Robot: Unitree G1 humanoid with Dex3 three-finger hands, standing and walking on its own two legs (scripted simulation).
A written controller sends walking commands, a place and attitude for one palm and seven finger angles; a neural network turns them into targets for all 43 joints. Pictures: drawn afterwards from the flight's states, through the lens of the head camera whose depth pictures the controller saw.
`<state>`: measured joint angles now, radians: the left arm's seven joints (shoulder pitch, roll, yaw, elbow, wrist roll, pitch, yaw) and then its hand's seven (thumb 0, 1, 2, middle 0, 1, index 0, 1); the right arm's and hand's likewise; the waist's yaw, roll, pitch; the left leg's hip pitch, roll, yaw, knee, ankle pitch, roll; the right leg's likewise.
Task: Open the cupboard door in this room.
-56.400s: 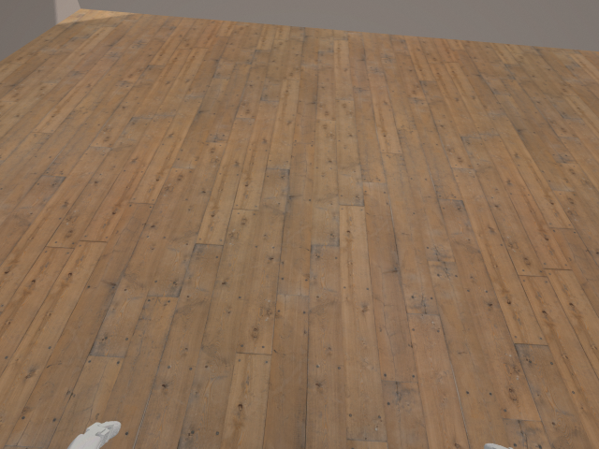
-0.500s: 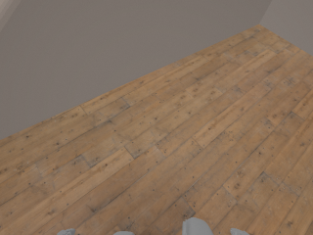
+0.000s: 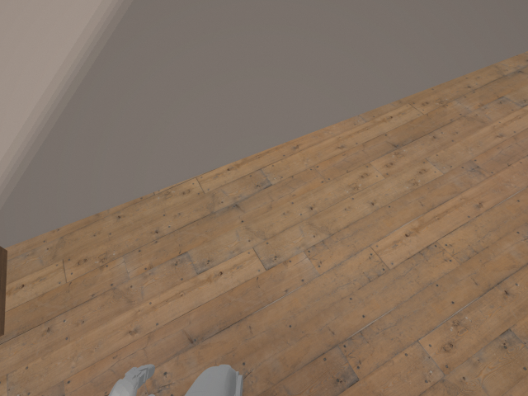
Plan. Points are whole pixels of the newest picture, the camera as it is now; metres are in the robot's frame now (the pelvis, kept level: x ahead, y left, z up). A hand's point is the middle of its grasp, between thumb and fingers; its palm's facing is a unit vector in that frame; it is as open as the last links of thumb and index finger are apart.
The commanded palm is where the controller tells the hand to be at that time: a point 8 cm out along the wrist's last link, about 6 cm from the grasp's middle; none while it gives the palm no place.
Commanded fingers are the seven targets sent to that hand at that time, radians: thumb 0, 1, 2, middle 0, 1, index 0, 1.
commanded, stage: turn to face it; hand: left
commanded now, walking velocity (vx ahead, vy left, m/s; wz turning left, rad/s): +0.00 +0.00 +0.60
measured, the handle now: out of the picture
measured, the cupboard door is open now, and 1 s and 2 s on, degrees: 49 49 49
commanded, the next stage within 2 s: none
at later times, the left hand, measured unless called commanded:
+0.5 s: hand out of the picture -0.05 +0.26 -0.19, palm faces +0.38 -0.90 -0.24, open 7.4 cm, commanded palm none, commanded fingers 0.00 0.90 0.90 -0.20 -0.30 -0.20 -0.30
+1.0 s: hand out of the picture +0.04 +0.23 -0.14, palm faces +0.51 -0.81 -0.29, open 7.4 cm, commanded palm none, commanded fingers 0.00 0.90 0.90 -0.20 -0.30 -0.20 -0.30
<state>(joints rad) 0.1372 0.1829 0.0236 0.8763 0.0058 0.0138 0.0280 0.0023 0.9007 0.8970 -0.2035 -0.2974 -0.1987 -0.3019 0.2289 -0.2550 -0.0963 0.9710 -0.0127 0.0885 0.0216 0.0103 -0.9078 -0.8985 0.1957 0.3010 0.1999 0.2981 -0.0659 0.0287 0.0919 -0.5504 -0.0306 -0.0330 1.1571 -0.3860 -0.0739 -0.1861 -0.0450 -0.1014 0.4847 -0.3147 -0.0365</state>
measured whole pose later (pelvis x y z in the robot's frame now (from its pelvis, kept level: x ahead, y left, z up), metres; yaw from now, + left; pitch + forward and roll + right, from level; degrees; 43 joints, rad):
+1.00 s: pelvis +0.02 -0.01 -0.01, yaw +35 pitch +1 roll +1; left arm 0.09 0.19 0.03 0.86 0.01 0.01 0.03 0.00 0.90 0.90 -0.20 -0.30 -0.20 -0.30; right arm 0.25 -0.25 -0.09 0.98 -0.01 0.08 0.01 0.01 -0.91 -0.90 0.20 0.30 0.20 0.30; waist -0.07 0.05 0.10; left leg -0.47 -0.08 -0.10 0.96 -0.46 -0.04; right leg -0.24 -0.01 -0.06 0.54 -0.33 -0.03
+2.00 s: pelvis +0.02 -0.01 -0.01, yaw +65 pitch +2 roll +1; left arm 0.10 0.19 0.04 0.91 0.01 0.03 0.01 0.00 0.90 0.90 -0.20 -0.30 -0.20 -0.30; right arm 0.27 -0.18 -0.05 1.00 -0.02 0.04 -0.01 0.01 -0.90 -0.90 0.20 0.30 0.20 0.30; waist -0.05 0.01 0.06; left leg -0.32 -0.08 -0.08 0.48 -0.20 0.03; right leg -0.28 -0.01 -0.02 0.61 -0.33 0.06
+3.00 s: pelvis -0.03 +0.15 +0.00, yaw +74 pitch +0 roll +1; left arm 0.12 0.20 0.07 1.01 0.02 0.00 -0.01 0.00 0.91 0.90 -0.20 -0.30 -0.19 -0.30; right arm 0.38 -0.17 -0.03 1.10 -0.02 -0.06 -0.03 -0.01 -0.94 -0.90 0.20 0.30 0.20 0.30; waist -0.01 -0.05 0.05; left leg -0.02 -0.05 0.17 0.29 -0.27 0.06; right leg -0.60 -0.09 -0.04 1.02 -0.16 0.01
